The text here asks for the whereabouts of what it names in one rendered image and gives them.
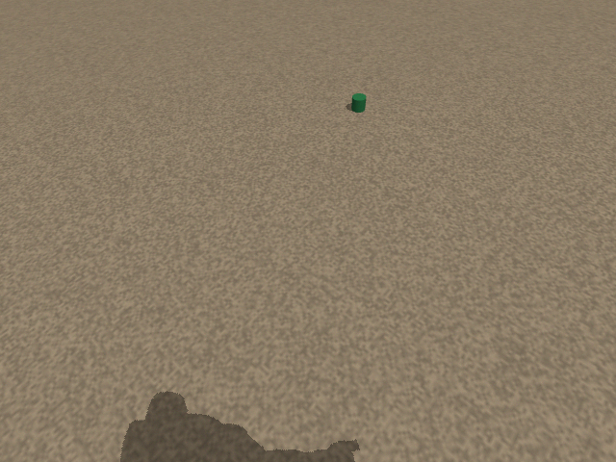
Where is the tin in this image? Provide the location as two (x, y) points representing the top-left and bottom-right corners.
(351, 93), (366, 113)

